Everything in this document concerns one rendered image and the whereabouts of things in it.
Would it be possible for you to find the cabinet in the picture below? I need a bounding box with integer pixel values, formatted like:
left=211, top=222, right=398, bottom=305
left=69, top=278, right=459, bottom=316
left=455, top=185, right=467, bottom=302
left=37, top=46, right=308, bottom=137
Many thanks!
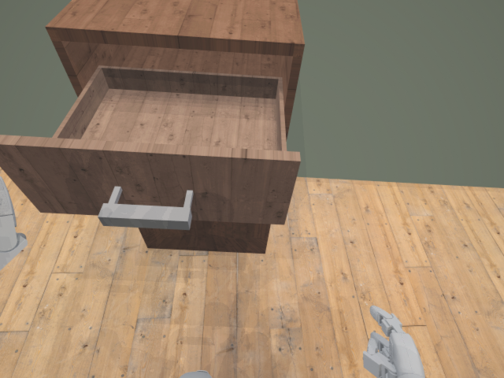
left=46, top=0, right=305, bottom=254

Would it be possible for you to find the robot left hand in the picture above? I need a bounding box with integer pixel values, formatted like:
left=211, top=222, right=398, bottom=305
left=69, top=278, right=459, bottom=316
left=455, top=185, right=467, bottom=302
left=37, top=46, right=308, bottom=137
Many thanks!
left=0, top=176, right=28, bottom=271

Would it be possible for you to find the robot right hand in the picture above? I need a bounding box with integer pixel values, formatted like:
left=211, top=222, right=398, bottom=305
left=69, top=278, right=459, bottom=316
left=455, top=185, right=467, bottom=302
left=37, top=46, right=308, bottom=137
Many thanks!
left=363, top=306, right=425, bottom=378

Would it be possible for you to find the handle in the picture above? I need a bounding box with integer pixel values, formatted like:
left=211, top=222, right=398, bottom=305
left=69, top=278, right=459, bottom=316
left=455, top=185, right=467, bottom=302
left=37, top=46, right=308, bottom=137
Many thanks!
left=98, top=187, right=194, bottom=230

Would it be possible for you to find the drawer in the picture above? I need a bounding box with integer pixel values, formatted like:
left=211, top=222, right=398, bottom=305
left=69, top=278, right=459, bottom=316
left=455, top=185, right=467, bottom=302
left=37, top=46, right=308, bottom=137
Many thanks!
left=0, top=65, right=301, bottom=225

